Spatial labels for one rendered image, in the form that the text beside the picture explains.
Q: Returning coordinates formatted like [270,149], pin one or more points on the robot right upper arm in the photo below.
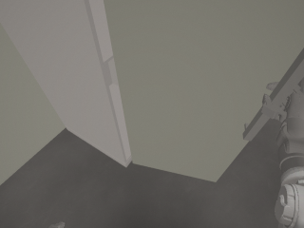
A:
[289,207]

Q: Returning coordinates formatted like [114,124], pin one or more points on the right robot forearm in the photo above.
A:
[290,141]

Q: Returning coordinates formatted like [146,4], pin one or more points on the handle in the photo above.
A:
[283,89]

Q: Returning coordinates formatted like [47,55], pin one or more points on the right robot hand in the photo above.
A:
[292,107]

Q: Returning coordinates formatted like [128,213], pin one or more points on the fridge door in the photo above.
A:
[192,73]

